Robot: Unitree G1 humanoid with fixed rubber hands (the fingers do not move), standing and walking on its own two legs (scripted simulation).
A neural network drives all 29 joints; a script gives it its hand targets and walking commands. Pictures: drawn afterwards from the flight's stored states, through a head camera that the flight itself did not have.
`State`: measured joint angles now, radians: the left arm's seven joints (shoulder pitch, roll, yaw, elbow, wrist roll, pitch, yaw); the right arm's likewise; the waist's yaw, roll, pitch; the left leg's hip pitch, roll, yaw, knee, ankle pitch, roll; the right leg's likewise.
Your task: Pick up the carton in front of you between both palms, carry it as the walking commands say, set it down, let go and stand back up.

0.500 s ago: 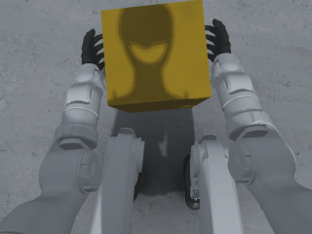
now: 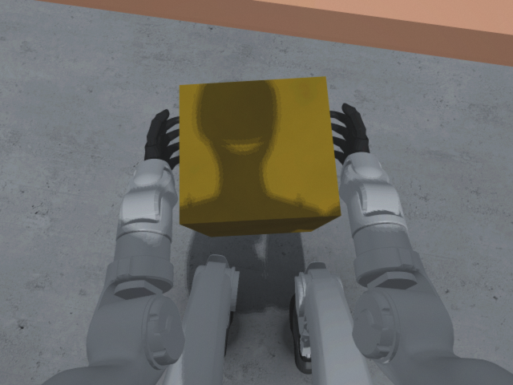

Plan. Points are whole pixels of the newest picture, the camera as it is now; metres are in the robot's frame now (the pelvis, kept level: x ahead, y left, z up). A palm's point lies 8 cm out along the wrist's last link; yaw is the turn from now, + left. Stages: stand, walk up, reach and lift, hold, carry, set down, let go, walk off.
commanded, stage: reach and lift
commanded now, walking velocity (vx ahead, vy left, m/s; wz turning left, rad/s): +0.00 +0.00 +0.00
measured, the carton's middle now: (257, 171) +0.45 +0.03 -0.12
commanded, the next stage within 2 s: hold in 2.00 s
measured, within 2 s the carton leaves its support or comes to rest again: neither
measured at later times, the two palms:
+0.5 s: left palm (118, 137) +0.40 +0.17 +0.11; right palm (419, 136) +0.41 -0.13 +0.11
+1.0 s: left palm (11, 69) +0.37 +0.16 +0.26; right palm out of the picture +0.37 -0.14 +0.26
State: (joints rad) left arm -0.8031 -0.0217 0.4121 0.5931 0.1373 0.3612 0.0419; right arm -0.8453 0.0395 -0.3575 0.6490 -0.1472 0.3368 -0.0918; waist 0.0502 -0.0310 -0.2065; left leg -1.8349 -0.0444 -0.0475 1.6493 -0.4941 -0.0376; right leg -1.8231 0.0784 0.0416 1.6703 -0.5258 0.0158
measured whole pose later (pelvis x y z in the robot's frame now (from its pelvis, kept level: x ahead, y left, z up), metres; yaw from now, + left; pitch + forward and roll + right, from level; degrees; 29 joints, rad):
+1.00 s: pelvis +0.08 +0.00 +0.24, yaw +1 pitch +0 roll +0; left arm -0.25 -0.15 0.27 0.38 0.23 0.56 0.01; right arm -0.26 0.15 -0.26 0.40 -0.22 0.54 -0.03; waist 0.00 -0.01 -0.07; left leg -0.28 -0.03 -0.07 0.53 -0.25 0.00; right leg -0.26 0.03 0.07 0.54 -0.27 0.00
